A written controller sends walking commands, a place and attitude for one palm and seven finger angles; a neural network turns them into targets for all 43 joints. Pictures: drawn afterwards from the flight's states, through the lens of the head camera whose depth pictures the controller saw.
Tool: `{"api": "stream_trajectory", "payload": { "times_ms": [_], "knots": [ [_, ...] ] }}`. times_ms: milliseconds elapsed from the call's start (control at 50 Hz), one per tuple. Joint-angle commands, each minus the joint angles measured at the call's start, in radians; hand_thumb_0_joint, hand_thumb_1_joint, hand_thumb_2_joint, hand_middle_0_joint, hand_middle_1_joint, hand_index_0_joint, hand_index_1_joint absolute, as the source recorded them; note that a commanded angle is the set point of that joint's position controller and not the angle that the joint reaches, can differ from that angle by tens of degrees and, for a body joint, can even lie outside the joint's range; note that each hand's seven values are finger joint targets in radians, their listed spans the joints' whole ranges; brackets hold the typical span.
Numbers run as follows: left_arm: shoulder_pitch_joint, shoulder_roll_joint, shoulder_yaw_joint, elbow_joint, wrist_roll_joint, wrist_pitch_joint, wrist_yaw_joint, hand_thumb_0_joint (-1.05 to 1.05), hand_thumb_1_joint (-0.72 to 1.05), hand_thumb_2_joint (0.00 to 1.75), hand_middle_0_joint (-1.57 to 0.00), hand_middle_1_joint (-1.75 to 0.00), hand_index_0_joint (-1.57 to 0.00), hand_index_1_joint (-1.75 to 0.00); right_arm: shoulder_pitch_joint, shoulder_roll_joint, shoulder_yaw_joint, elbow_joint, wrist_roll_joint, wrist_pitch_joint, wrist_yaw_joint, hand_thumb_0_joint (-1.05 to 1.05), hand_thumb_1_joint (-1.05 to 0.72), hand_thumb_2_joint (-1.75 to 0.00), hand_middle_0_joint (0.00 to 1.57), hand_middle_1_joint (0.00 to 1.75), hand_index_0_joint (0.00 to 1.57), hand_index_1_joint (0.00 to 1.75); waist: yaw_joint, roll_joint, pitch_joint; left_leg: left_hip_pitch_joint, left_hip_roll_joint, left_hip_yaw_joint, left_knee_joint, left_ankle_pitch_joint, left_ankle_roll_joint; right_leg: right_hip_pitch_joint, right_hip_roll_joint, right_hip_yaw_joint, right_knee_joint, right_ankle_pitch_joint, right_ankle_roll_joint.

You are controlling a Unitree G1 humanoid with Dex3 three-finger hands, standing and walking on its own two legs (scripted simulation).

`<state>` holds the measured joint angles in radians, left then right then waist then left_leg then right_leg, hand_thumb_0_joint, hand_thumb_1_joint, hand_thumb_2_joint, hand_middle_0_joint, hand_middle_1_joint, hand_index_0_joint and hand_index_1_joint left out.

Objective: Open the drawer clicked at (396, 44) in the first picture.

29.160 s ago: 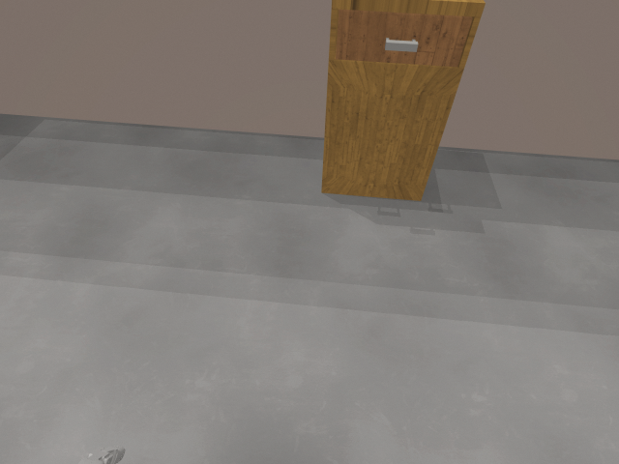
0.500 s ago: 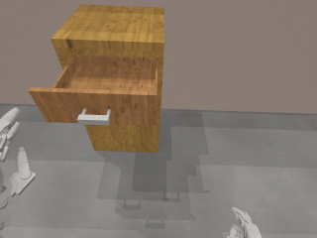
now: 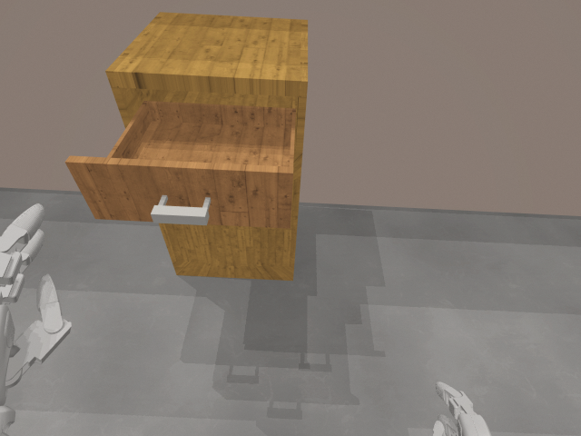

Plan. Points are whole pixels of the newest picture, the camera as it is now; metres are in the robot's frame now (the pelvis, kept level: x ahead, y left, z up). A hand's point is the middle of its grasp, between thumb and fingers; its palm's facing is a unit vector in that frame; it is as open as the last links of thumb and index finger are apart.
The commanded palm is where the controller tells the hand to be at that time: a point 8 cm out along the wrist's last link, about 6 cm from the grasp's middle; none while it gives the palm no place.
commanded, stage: let the arm hang, fingers relaxed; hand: left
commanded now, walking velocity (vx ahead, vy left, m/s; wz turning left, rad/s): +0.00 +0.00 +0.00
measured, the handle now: (183, 207) +0.54 +0.24 -0.03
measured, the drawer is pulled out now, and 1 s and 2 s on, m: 0.30 0.30 0.30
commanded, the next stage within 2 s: look to check the result in 1.10 s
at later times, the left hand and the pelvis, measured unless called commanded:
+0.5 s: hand out of the picture -0.07 +0.21 -0.17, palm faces +0.02 -0.98 -0.21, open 7.2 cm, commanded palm none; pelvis -0.01 +0.02 +0.01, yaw +0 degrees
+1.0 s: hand out of the picture +0.01 +0.19 -0.17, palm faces +0.00 -0.98 -0.20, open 7.3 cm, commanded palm none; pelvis +0.00 +0.02 +0.01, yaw -1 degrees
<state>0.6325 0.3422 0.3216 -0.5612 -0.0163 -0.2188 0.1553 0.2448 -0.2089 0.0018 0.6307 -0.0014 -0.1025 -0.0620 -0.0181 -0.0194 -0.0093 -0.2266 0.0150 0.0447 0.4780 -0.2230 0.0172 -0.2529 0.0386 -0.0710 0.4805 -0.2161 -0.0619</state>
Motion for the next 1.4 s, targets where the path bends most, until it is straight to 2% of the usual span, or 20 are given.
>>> {"api": "stream_trajectory", "payload": {
  "times_ms": [0,20,40,60,100,120,140,200,260,300,360,560,740,780,900,1000,1140,1220,1280,1380],
  "knots": [
    [-0.123,0.009,-0.193,0.656,0.069,0.206,-0.142,0.0,0.9,0.9,-0.2,-0.3,-0.2,-0.3,-0.004,-0.178,-0.073,0.08,0.0,-0.004,0.078,0.0,-0.9,-0.9,0.2,0.3,0.2,0.3,-0.024,0.083,-0.018,-0.106,0.122,-0.14,-0.003,0.111,0.049,-0.079,-0.103,0.098,0.091,0.085,0.042],
    [-0.157,-0.035,-0.213,0.689,0.063,0.213,-0.142,0.0,0.9,0.9,-0.2,-0.3,-0.2,-0.3,0.003,-0.15,-0.064,0.07,-0.008,0.014,0.072,0.0,-0.9,-0.9,0.2,0.3,0.2,0.3,-0.011,0.008,-0.066,-0.096,0.137,-0.168,0.016,0.17,0.06,-0.069,-0.093,0.081,0.114,0.084,0.042],
    [-0.183,-0.037,-0.225,0.727,0.06,0.22,-0.145,0.0,0.9,0.9,-0.2,-0.3,-0.2,-0.3,-0.001,-0.148,-0.05,0.058,-0.013,0.029,0.066,0.0,-0.9,-0.9,0.2,0.3,0.2,0.3,-0.002,-0.046,-0.066,-0.129,0.14,-0.191,0.012,0.173,0.07,-0.029,-0.092,0.073,0.1,0.074,0.045],
    [-0.208,-0.019,-0.229,0.779,0.061,0.223,-0.146,0.0,0.9,0.9,-0.2,-0.3,-0.2,-0.3,-0.012,-0.146,-0.041,0.057,-0.016,0.038,0.062,0.0,-0.9,-0.9,0.2,0.3,0.2,0.3,0.01,-0.108,-0.057,-0.148,0.117,-0.176,0.027,0.173,0.064,0.013,-0.102,0.092,0.067,0.117,0.04],
    [-0.247,0.022,-0.236,0.917,0.06,0.221,-0.144,0.0,0.9,0.9,-0.2,-0.3,-0.2,-0.3,-0.014,-0.141,-0.036,0.078,-0.015,0.06,0.055,0.0,-0.9,-0.9,0.2,0.3,0.2,0.3,0.014,-0.192,-0.071,-0.096,0.028,-0.095,0.087,0.112,0.024,0.058,-0.185,0.185,-0.026,0.248,0.001],
    [-0.294,0.039,-0.24,0.992,0.056,0.223,-0.14,0.0,0.9,0.9,-0.2,-0.3,-0.2,-0.3,-0.014,-0.143,-0.039,0.096,-0.016,0.074,0.056,0.0,-0.9,-0.9,0.2,0.3,0.2,0.3,0.004,-0.153,-0.034,-0.056,0.009,-0.085,0.078,0.092,0.014,0.02,-0.205,0.199,-0.052,0.236,-0.025],
    [-0.322,0.037,-0.252,1.066,0.05,0.224,-0.139,0.0,0.9,0.9,-0.2,-0.3,-0.2,-0.3,-0.017,-0.129,-0.033,0.123,-0.02,0.086,0.054,0.0,-0.9,-0.9,0.2,0.3,0.2,0.3,-0.001,-0.057,0.017,-0.025,0.018,-0.084,0.046,0.103,0.012,-0.027,-0.2,0.198,-0.066,0.205,-0.023],
    [-0.359,0.019,-0.279,1.264,0.038,0.226,-0.136,0.0,0.9,0.9,-0.2,-0.3,-0.2,-0.3,-0.027,-0.11,-0.012,0.197,-0.019,0.096,0.05,0.0,-0.9,-0.9,0.2,0.3,0.2,0.3,0.015,0.106,0.065,-0.054,0.077,-0.138,-0.1,0.105,0.022,0.028,-0.125,0.154,-0.085,0.071,0.021],
    [-0.332,0.009,-0.293,1.416,0.033,0.221,-0.137,0.0,0.9,0.9,-0.2,-0.3,-0.2,-0.3,-0.009,-0.106,-0.006,0.263,-0.012,0.099,0.044,0.0,-0.9,-0.9,0.2,0.3,0.2,0.3,0.024,0.13,0.062,-0.059,0.08,-0.14,-0.159,-0.028,0.022,0.083,-0.12,0.154,-0.144,0.001,0.017],
    [-0.302,-0.014,-0.287,1.486,0.032,0.216,-0.136,0.0,0.9,0.9,-0.2,-0.3,-0.2,-0.3,0.024,-0.085,-0.008,0.303,-0.016,0.103,0.04,0.0,-0.9,-0.9,0.2,0.3,0.2,0.3,0.024,0.193,0.036,-0.042,0.071,-0.13,-0.181,-0.106,0.019,0.096,-0.119,0.154,-0.17,-0.025,0.011],
    [-0.291,-0.026,-0.297,1.562,0.031,0.21,-0.135,0.0,0.9,0.9,-0.2,-0.3,-0.2,-0.3,0.084,-0.066,-0.01,0.357,-0.01,0.105,0.036,0.0,-0.9,-0.9,0.2,0.3,0.2,0.3,0.016,0.102,0.022,-0.004,0.081,-0.128,-0.184,-0.082,0.022,0.099,-0.125,0.142,-0.189,-0.008,0.01],
    [-0.24,-0.067,-0.315,1.692,0.027,0.214,-0.121,0.0,0.9,0.9,-0.2,-0.3,-0.2,-0.3,0.176,-0.029,-0.011,0.469,-0.007,0.105,0.024,0.0,-0.9,-0.9,0.2,0.3,0.2,0.3,0.013,0.012,0.116,-0.005,0.089,-0.132,-0.22,-0.087,0.031,0.048,-0.124,0.12,-0.182,-0.042,0.011],
    [-0.247,-0.08,-0.311,1.694,0.029,0.213,-0.115,0.0,0.9,0.9,-0.2,-0.3,-0.2,-0.3,0.175,-0.006,-0.017,0.491,-0.01,0.105,0.025,0.0,-0.9,-0.9,0.2,0.3,0.2,0.3,0.014,0.012,0.146,-0.014,0.082,-0.122,-0.218,-0.101,0.031,0.017,-0.12,0.127,-0.176,-0.061,0.013],
    [-0.26,-0.079,-0.309,1.685,0.029,0.212,-0.114,0.0,0.9,0.9,-0.2,-0.3,-0.2,-0.3,0.174,-0.004,-0.018,0.492,-0.011,0.102,0.025,0.0,-0.9,-0.9,0.2,0.3,0.2,0.3,0.012,0.041,0.138,-0.015,0.081,-0.123,-0.219,-0.087,0.029,0.026,-0.118,0.132,-0.169,-0.039,0.011],
    [-0.284,-0.078,-0.301,1.675,0.03,0.205,-0.115,0.0,0.9,0.9,-0.2,-0.3,-0.2,-0.3,0.153,0.003,-0.02,0.486,-0.01,0.095,0.025,0.0,-0.9,-0.9,0.2,0.3,0.2,0.3,0.013,0.034,0.112,0.013,0.077,-0.104,-0.2,-0.001,0.025,0.046,-0.127,0.135,-0.17,0.026,0.012],
    [-0.305,-0.067,-0.3,1.671,0.029,0.203,-0.117,0.0,0.9,0.9,-0.2,-0.3,-0.2,-0.3,0.136,-0.007,-0.022,0.483,-0.01,0.098,0.025,0.0,-0.9,-0.9,0.2,0.3,0.2,0.3,0.01,0.049,0.128,0.021,0.078,-0.097,-0.197,0.006,0.021,0.038,-0.13,0.146,-0.186,0.022,0.011],
    [-0.326,-0.054,-0.296,1.672,0.028,0.197,-0.116,0.0,0.9,0.9,-0.2,-0.3,-0.2,-0.3,0.115,-0.025,-0.024,0.481,-0.009,0.096,0.023,0.0,-0.9,-0.9,0.2,0.3,0.2,0.3,0.007,0.042,0.089,0.069,0.086,-0.09,-0.187,0.076,0.018,0.066,-0.137,0.142,-0.192,0.095,0.012],
    [-0.329,-0.043,-0.294,1.674,0.029,0.195,-0.116,0.0,0.9,0.9,-0.2,-0.3,-0.2,-0.3,0.104,-0.038,-0.026,0.481,-0.007,0.099,0.023,0.0,-0.9,-0.9,0.2,0.3,0.2,0.3,0.007,0.016,0.089,0.081,0.087,-0.088,-0.188,0.068,0.015,0.064,-0.136,0.148,-0.207,0.087,0.012],
    [-0.343,-0.036,-0.295,1.676,0.027,0.196,-0.117,0.0,0.9,0.9,-0.2,-0.3,-0.2,-0.3,0.099,-0.048,-0.025,0.487,-0.01,0.099,0.024,0.0,-0.9,-0.9,0.2,0.3,0.2,0.3,0.005,0.048,0.086,0.076,0.087,-0.088,-0.193,0.062,0.012,0.077,-0.137,0.152,-0.211,0.074,0.012],
    [-0.353,-0.03,-0.293,1.681,0.027,0.196,-0.117,0.0,0.9,0.9,-0.2,-0.3,-0.2,-0.3,0.089,-0.06,-0.024,0.487,-0.01,0.1,0.025,0.0,-0.9,-0.9,0.2,0.3,0.2,0.3,0.005,0.038,0.086,0.083,0.09,-0.088,-0.2,0.051,0.012,0.075,-0.137,0.157,-0.223,0.049,0.01]
  ]
}}
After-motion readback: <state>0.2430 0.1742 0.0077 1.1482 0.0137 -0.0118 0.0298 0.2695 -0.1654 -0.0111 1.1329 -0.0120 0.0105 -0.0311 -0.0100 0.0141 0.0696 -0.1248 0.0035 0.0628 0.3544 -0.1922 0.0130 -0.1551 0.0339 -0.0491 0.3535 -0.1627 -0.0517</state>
